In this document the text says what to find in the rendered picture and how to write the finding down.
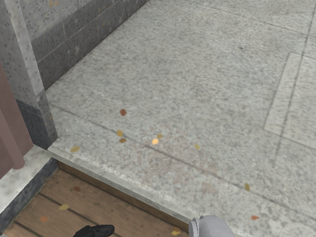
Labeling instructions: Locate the left robot hand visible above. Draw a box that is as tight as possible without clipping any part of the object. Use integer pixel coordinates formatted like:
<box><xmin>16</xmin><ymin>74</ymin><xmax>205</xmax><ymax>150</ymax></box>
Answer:
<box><xmin>73</xmin><ymin>224</ymin><xmax>115</xmax><ymax>237</ymax></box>

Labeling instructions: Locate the right robot thigh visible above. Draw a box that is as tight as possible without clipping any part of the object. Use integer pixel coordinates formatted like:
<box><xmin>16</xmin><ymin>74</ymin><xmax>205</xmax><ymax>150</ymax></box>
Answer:
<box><xmin>189</xmin><ymin>215</ymin><xmax>235</xmax><ymax>237</ymax></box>

